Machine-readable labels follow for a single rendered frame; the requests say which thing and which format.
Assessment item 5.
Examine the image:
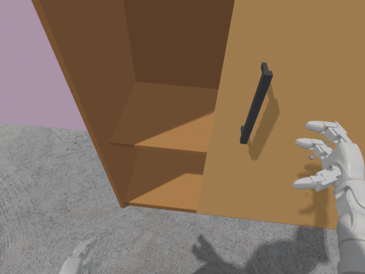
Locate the wardrobe door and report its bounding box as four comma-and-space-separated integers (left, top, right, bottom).
196, 0, 365, 229

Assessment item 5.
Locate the right robot hand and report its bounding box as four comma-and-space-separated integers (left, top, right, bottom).
293, 121, 365, 192

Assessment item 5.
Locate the handle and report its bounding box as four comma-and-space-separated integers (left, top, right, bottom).
240, 62, 273, 144

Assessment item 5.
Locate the robot right forearm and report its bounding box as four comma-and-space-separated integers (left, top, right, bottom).
333, 179, 365, 274

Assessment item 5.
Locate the left robot hand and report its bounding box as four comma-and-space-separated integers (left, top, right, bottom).
59, 236, 98, 274

